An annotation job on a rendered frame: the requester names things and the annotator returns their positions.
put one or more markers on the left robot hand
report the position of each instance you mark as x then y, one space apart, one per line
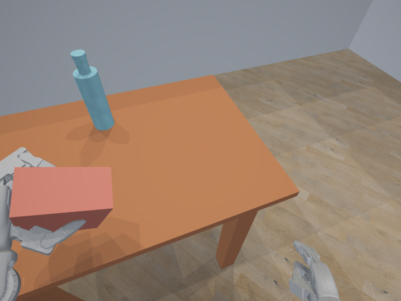
36 239

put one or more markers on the robot left forearm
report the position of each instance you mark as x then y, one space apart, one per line
10 281

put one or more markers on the right robot hand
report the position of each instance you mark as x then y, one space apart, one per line
314 283

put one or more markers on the sponge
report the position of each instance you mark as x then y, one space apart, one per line
51 197

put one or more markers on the table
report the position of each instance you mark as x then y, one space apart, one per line
183 160

